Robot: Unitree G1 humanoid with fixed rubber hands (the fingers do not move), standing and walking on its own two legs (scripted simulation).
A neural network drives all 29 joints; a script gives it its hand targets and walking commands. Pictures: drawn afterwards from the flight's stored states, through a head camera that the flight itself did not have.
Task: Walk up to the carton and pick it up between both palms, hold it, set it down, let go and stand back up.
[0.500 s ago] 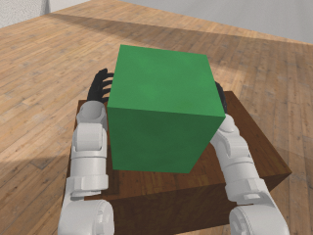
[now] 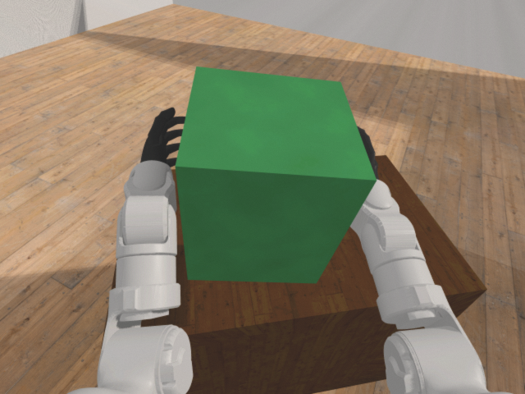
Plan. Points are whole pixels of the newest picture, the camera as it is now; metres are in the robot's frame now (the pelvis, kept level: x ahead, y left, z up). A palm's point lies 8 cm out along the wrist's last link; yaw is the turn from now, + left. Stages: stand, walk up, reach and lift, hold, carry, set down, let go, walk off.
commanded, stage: hold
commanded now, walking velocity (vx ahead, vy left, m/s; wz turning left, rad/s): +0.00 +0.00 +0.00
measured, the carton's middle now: (261, 184) +0.37 +0.00 +0.16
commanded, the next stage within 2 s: none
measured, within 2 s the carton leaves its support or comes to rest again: neither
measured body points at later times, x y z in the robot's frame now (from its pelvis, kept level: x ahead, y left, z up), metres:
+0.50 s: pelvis -0.01 +0.00 +0.00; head -0.05 +0.03 +0.45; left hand +0.38 +0.16 +0.21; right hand +0.37 -0.15 +0.19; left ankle +0.01 +0.12 -0.75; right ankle +0.02 -0.12 -0.75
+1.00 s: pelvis +0.00 +0.00 +0.00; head -0.04 +0.03 +0.45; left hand +0.37 +0.15 +0.21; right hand +0.37 -0.15 +0.19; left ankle +0.01 +0.12 -0.75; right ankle +0.02 -0.12 -0.75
